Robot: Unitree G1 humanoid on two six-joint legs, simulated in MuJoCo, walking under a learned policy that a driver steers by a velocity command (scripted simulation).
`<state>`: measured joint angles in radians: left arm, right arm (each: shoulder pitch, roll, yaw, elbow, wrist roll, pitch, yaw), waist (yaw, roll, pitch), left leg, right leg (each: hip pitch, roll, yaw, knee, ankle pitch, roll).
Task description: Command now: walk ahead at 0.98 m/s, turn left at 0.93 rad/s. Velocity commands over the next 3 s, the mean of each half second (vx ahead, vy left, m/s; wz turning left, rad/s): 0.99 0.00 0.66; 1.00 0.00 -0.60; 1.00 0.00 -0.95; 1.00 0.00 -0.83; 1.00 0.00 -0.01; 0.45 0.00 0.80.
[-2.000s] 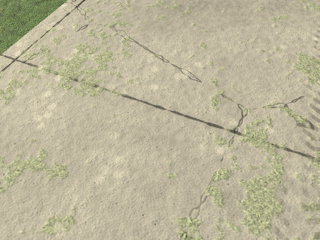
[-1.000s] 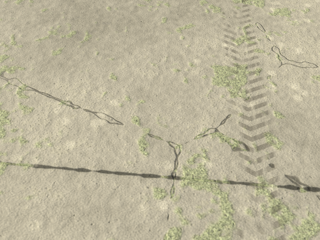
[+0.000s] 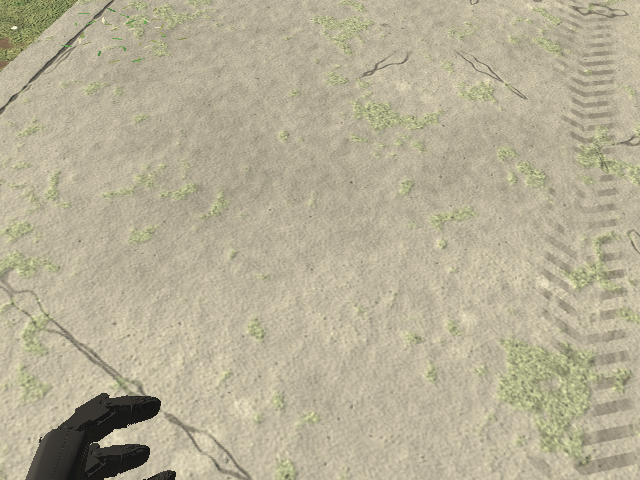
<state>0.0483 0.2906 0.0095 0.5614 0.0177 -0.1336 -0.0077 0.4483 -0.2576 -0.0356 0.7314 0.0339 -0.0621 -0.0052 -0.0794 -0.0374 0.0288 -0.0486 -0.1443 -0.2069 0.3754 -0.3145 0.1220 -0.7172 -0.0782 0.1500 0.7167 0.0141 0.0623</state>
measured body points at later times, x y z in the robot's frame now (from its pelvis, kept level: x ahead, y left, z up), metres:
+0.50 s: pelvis +0.44 +0.01 -0.01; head +0.45 +0.03 +0.43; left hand +0.24 +0.22 -0.14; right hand +0.77 -0.08 -0.05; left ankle +0.59 +0.22 -0.68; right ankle +0.33 -0.17 -0.74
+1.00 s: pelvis +0.86 +0.15 -0.03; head +0.88 +0.13 +0.42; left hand +1.08 +0.41 -0.09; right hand +0.87 -0.13 -0.17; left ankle +0.66 +0.25 -0.74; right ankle +1.10 +0.05 -0.69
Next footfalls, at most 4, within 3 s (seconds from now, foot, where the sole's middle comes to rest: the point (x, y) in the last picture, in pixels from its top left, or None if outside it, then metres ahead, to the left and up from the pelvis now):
0.14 right None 0.36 -0.16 -0.78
0.60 left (173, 388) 0.70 0.26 -0.78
1.06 right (250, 232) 1.15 0.09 -0.78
1.50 left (227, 124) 1.60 0.16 -0.78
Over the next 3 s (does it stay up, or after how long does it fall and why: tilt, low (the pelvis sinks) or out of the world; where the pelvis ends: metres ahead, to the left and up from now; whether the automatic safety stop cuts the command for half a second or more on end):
stays up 2.16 -0.79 -0.02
